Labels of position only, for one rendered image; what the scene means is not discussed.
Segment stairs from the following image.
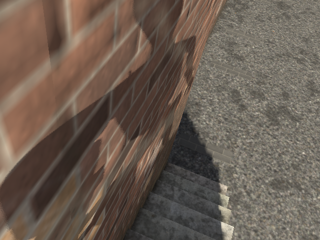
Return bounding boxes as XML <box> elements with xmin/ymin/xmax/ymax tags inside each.
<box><xmin>123</xmin><ymin>162</ymin><xmax>234</xmax><ymax>240</ymax></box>

